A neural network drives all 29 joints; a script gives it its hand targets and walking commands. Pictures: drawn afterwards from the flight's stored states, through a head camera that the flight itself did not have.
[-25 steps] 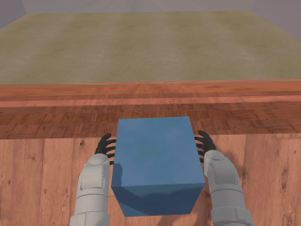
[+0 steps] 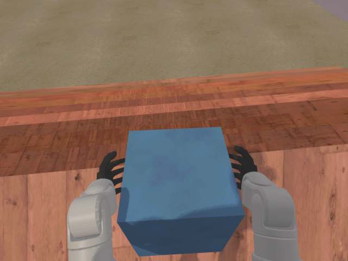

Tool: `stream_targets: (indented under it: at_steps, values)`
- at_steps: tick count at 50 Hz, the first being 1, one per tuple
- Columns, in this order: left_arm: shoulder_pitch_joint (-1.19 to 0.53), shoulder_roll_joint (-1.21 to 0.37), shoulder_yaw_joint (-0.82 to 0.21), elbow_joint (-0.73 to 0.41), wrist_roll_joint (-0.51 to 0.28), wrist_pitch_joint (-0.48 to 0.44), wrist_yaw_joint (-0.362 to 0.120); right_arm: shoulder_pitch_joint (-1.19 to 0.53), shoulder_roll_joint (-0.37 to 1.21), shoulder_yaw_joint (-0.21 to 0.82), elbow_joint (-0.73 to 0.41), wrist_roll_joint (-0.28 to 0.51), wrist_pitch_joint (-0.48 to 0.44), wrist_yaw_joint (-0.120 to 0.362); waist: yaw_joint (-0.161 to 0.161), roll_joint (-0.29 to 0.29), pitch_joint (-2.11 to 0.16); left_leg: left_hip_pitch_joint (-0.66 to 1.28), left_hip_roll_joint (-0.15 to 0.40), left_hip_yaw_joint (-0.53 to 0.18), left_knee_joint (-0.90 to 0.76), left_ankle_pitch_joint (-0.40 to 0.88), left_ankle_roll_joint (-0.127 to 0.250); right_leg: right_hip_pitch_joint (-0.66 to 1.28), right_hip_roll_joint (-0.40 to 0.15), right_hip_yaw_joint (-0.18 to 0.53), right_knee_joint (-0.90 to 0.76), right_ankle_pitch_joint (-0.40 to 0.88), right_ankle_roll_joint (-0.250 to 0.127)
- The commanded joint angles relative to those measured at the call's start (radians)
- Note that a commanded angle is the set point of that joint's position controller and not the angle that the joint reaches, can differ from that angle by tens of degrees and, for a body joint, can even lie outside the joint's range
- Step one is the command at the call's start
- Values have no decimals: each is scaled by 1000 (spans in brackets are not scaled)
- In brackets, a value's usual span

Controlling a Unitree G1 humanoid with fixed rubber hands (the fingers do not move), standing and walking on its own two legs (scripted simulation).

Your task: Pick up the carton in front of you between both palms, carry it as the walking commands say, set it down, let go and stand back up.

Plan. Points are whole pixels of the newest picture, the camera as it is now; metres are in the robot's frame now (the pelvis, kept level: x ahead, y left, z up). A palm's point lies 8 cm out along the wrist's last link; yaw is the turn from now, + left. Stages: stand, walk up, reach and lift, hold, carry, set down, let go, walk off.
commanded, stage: carry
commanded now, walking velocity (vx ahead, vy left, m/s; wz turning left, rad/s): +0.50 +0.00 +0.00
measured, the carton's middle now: (177, 194) +0.27 +0.00 +0.00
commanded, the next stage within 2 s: none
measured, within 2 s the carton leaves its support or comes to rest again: neither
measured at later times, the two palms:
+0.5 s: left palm (117, 94) +0.58 +0.18 +0.07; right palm (211, 87) +0.59 -0.12 +0.07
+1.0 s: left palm (125, 29) +0.98 +0.19 +0.11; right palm (195, 24) +0.99 -0.11 +0.11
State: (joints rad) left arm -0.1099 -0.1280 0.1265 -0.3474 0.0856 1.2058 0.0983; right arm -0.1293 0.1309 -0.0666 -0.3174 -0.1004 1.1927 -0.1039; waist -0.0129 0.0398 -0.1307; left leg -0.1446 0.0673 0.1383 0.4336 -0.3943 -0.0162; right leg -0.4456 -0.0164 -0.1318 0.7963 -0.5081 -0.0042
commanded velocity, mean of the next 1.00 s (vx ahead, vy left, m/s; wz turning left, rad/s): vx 0.50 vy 0.00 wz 0.00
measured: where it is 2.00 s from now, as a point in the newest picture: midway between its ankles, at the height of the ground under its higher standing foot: (162, 134)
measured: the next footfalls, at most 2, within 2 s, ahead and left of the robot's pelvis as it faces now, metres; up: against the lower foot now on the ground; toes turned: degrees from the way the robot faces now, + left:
right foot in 0.06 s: +0.13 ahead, -0.10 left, +0.00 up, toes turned -7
left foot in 0.48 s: +0.49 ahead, +0.09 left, +0.00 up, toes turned +12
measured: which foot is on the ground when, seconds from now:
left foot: down 0.00-0.10, up 0.12-0.46, down 0.48-0.98, up 1.00-1.00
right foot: up 0.00-0.04, down 0.06-0.48, up 0.50-0.98, down 1.00-1.00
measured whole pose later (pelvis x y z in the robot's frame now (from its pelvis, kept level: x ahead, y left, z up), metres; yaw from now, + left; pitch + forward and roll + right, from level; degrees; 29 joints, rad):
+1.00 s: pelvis +0.62 +0.03 -0.02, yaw +2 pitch +4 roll +0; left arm -0.66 -0.01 0.21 0.03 0.08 1.22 0.12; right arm -0.69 -0.01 -0.19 0.08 -0.04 1.20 -0.13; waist -0.02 0.01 -0.01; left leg -0.12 0.00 0.20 0.69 -0.53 0.06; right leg -0.54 0.02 -0.15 0.57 -0.08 -0.11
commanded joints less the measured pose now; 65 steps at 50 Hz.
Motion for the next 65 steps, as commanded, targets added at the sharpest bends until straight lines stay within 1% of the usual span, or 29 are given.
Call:
stream_targets:
  at_steps: [1,3,4,5,6,8,9,12,20,22,24,25,26,27,30,35,40,45,48,49,50,51,52,54,56,60,62,63,65]
  values:
    - [-521,-895,-738,-93,-413,-10,-261,-530,881,692,-185,413,5,244,-7,120,-214,293,199,-144,-65,585,99,-47,26,-64,-268,182,-8]
    - [-493,-888,-722,-89,-388,-6,-249,-504,858,696,-185,428,18,252,19,53,-289,1,117,30,123,562,42,463,70,-138,-362,355,-20]
    - [-461,-874,-708,-77,-373,0,-244,-520,836,694,-185,432,25,258,46,-56,-341,-181,80,73,314,374,13,669,-61,39,-391,200,-46]
    - [-463,-857,-696,-55,-345,0,-236,-577,814,699,-210,447,38,268,56,-326,-309,-405,-50,67,570,91,-28,700,-333,571,-566,149,-158]
    - [-500,-861,-690,-67,-341,6,-231,-594,821,710,-182,451,47,275,44,-287,-242,-574,-55,-53,720,-127,4,725,-416,703,-581,300,-254]
    - [-521,-886,-702,-71,-355,18,-228,-553,838,682,-120,445,49,285,40,-96,-204,-652,36,-109,803,-85,44,688,-386,519,-507,576,-235]
    - [-534,-900,-712,-80,-358,16,-231,-537,867,680,-98,443,46,286,37,-61,-213,-657,54,-113,745,-29,43,675,-368,445,-517,587,-203]
    - [-564,-938,-740,-111,-396,11,-251,-509,922,674,-82,415,25,276,37,-112,-201,-576,29,-55,551,79,21,633,-286,255,-546,688,-126]
    - [-518,-884,-748,-94,-418,9,-289,-469,906,678,-111,353,8,238,44,-216,-85,-390,-70,110,138,338,51,512,-191,17,-510,936,-102]
    - [-554,-864,-752,-107,-421,7,-285,-506,888,687,-127,368,8,240,27,-236,-134,-207,-101,136,116,379,71,485,-188,-33,-385,1071,-75]
    - [-608,-833,-757,-114,-420,7,-280,-548,862,682,-122,378,7,242,-32,-162,-244,125,-124,148,75,280,72,354,-127,-87,-49,932,-41]
    - [-641,-815,-760,-106,-415,7,-277,-558,847,677,-113,382,11,242,-64,-43,-306,274,63,-114,64,77,87,200,-97,-59,206,618,-29]
    - [-661,-823,-764,-96,-423,13,-271,-581,810,665,-74,377,7,245,-39,245,-342,423,339,-676,-123,-35,234,-115,70,18,462,49,-5]
    - [-684,-810,-759,-61,-415,10,-265,-597,824,678,-50,400,7,248,-28,197,-322,381,353,-728,-189,-53,282,-197,27,151,609,28,-28]
    - [-779,-850,-743,-3,-406,-17,-248,-755,873,714,-39,449,-16,253,-32,-11,-279,214,272,-446,-119,235,231,-234,-73,158,566,123,-68]
    - [-882,-845,-701,97,-371,-58,-211,-954,884,712,33,513,-46,260,-27,27,-290,143,219,-266,-115,307,234,-250,-75,103,396,203,-52]
    - [-1031,-815,-658,156,-378,-56,-183,-1074,856,651,132,533,-42,250,-57,49,-251,232,178,-175,-47,575,232,-359,-52,46,179,327,-49]
    - [-1156,-829,-617,243,-413,-26,-179,-1142,861,566,252,514,-17,236,-75,86,-210,247,105,-70,36,843,177,-214,32,-49,-136,471,-77]
    - [-1205,-851,-582,300,-426,-8,-186,-1184,893,531,304,503,-3,231,0,121,-275,222,98,5,225,1066,126,52,98,-88,-241,447,-104]
    - [-1210,-859,-565,317,-429,-5,-190,-1203,903,520,315,502,0,231,50,81,-331,160,70,46,372,932,97,237,86,-70,-338,526,-112]
    - [-1205,-870,-547,331,-433,-3,-197,-1220,908,514,330,495,4,230,100,-14,-389,-27,42,14,554,633,84,472,-77,143,-276,582,-127]
    - [-1237,-859,-535,343,-423,-7,-200,-1221,951,511,340,489,8,228,66,-281,-519,-357,-114,-52,816,-26,58,775,-325,584,-250,713,-293]
    - [-1212,-900,-545,377,-440,-6,-208,-1218,938,496,344,473,9,222,103,-345,-508,-529,-164,-136,997,-187,65,818,-324,707,-332,624,-361]
    - [-1280,-988,-564,324,-485,-13,-226,-1263,967,484,302,448,2,204,112,-170,-426,-643,-90,-196,985,-97,88,756,-284,540,-305,739,-301]
    - [-1383,-1058,-604,230,-546,-17,-236,-1279,983,474,249,430,-3,185,76,-68,-408,-583,-39,-195,820,-9,77,650,-252,431,-300,757,-252]
    - [-1391,-1058,-644,112,-577,-23,-229,-1223,970,490,162,397,-16,155,87,-117,-420,-549,-51,-150,567,-60,53,624,-234,354,-265,868,-267]
    - [-1362,-1022,-661,89,-570,-22,-224,-1204,939,515,130,387,-21,145,96,-147,-447,-532,-71,-110,532,7,54,624,-226,299,-227,1029,-261]
    - [-1344,-1003,-669,97,-562,-21,-223,-1186,926,525,127,381,-22,142,83,-165,-479,-533,-56,-108,641,171,70,637,-227,270,-175,1108,-248]
    - [-1280,-976,-670,137,-537,-22,-224,-1162,899,544,129,379,-21,146,87,-171,-464,-619,-40,-122,661,190,84,674,-214,269,-132,1092,-234]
